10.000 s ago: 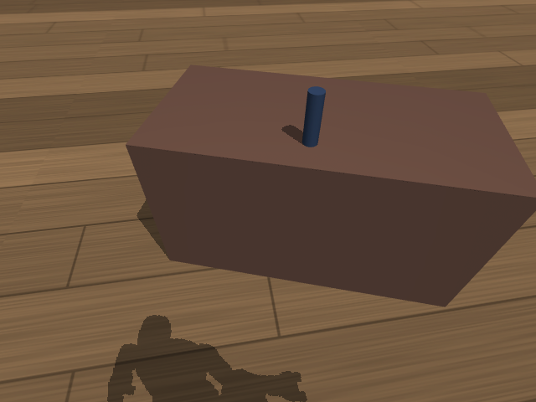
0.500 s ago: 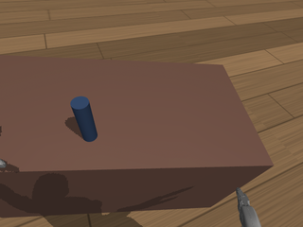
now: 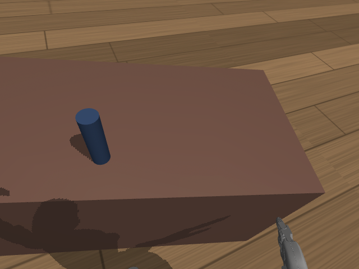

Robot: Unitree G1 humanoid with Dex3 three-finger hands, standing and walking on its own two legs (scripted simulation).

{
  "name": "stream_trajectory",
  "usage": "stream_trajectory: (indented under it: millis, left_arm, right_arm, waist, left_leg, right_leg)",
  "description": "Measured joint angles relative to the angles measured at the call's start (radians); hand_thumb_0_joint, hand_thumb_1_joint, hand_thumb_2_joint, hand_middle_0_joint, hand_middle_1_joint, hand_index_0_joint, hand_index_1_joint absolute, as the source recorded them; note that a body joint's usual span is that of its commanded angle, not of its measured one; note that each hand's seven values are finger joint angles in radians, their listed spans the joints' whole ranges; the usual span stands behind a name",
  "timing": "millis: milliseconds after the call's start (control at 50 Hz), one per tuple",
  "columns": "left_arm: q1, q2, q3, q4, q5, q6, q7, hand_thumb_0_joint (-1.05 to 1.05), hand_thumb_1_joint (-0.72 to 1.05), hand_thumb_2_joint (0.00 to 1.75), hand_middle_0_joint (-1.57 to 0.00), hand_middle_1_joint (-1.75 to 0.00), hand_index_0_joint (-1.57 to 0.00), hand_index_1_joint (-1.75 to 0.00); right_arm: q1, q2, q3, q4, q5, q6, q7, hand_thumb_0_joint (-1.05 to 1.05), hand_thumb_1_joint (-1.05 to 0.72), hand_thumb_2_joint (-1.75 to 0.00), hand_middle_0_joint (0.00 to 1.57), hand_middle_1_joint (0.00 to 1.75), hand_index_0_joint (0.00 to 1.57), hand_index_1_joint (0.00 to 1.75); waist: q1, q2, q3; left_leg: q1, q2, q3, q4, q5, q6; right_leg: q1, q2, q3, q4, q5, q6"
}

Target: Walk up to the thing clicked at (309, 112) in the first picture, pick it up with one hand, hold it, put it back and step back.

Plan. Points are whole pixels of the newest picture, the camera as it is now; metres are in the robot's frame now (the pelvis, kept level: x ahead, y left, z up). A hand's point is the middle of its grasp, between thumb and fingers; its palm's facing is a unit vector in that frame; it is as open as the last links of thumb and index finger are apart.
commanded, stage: go down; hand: left
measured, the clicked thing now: (95, 139) +0.45 +0.20 +0.00
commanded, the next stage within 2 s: approach in 0.88 s
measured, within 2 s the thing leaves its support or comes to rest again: neither
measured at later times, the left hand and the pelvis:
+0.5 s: hand out of the picture +0.36 +0.39 +0.10, palm faces +0.21 -0.98 +0.01, open 17.5 cm; pelvis +0.01 +0.00 -0.01, yaw +0 degrees
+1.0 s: hand out of the picture +0.36 +0.39 +0.10, palm faces +0.22 -0.98 +0.02, open 17.5 cm; pelvis +0.00 +0.00 -0.01, yaw +0 degrees
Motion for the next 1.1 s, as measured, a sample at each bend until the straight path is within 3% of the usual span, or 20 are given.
stream_trajectory:
  millis: [180, 280, 500, 640, 740, 1040, 1100]
  left_arm:
    - [-0.034, 0.029, 0.012, 0.008, 0.013, 0.012, 0.002, -0.01, -0.56, 0.07, -0.05, -0.05, -0.04, -0.05]
    - [-0.039, 0.032, -0.003, 0.006, 0.004, 0.026, -0.006, -0.01, -0.55, 0.07, -0.05, -0.05, -0.04, -0.05]
    - [0.021, -0.015, -0.004, -0.062, 0.001, 0.048, 0.001, -0.01, -0.54, 0.06, -0.06, -0.05, -0.05, -0.05]
    - [0.028, -0.010, 0.010, -0.058, -0.010, 0.041, -0.001, -0.01, -0.54, 0.05, -0.06, -0.04, -0.05, -0.05]
    - [0.017, -0.015, -0.004, -0.064, -0.010, 0.041, -0.010, -0.01, -0.54, 0.05, -0.06, -0.04, -0.05, -0.04]
    - [-0.009, 0.017, 0.021, -0.031, -0.004, 0.040, -0.017, -0.01, -0.54, 0.05, -0.06, -0.05, -0.05, -0.05]
    - [-0.015, 0.014, -0.003, -0.025, -0.004, 0.045, -0.013, -0.01, -0.54, 0.05, -0.06, -0.05, -0.05, -0.05]
  right_arm:
    - [0.020, -0.010, 0.005, -0.050, 0.002, 0.005, -0.003, -0.01, 0.51, -0.06, 0.06, 0.05, 0.06, 0.05]
    - [0.036, -0.013, 0.008, -0.061, 0.004, 0.001, -0.002, -0.01, 0.51, -0.06, 0.06, 0.05, 0.06, 0.05]
    - [0.057, -0.013, -0.001, -0.085, 0.007, 0.010, 0.003, -0.01, 0.51, -0.06, 0.06, 0.05, 0.06, 0.05]
    - [0.051, -0.019, -0.006, -0.074, 0.011, 0.004, -0.002, -0.01, 0.51, -0.06, 0.06, 0.05, 0.06, 0.05]
    - [0.043, -0.017, -0.004, -0.063, 0.008, 0.002, -0.004, -0.01, 0.51, -0.06, 0.06, 0.05, 0.06, 0.05]
    - [0.051, -0.022, 0.002, -0.090, 0.005, 0.007, -0.005, -0.01, 0.51, -0.06, 0.06, 0.05, 0.06, 0.05]
    - [0.054, -0.020, 0.008, -0.088, 0.004, 0.007, -0.005, -0.01, 0.52, -0.06, 0.06, 0.05, 0.06, 0.05]
  waist:
    - [-0.009, -0.002, 0.000]
    - [-0.008, 0.001, -0.012]
    - [0.004, 0.007, -0.021]
    - [0.008, 0.002, -0.012]
    - [0.013, 0.001, -0.008]
    - [-0.003, 0.003, -0.008]
    - [-0.001, 0.003, -0.013]
  left_leg:
    - [-0.032, 0.000, -0.003, 0.031, -0.013, 0.000]
    - [-0.042, 0.001, -0.004, 0.040, -0.021, 0.000]
    - [-0.024, 0.000, 0.002, 0.043, -0.033, 0.003]
    - [-0.023, -0.003, -0.001, 0.046, -0.033, 0.003]
    - [-0.030, -0.004, -0.007, 0.051, -0.032, 0.001]
    - [-0.046, 0.000, -0.006, 0.061, -0.033, -0.003]
    - [-0.049, -0.002, -0.007, 0.061, -0.032, -0.003]
  right_leg:
    - [-0.031, 0.000, -0.002, 0.033, -0.015, 0.000]
    - [-0.038, 0.001, -0.003, 0.036, -0.021, 0.001]
    - [-0.021, -0.001, 0.004, 0.035, -0.029, 0.004]
    - [-0.020, -0.003, 0.001, 0.043, -0.033, 0.003]
    - [-0.025, -0.004, -0.005, 0.049, -0.034, 0.002]
    - [-0.046, -0.001, -0.003, 0.068, -0.040, -0.002]
    - [-0.050, -0.002, -0.003, 0.071, -0.041, -0.002]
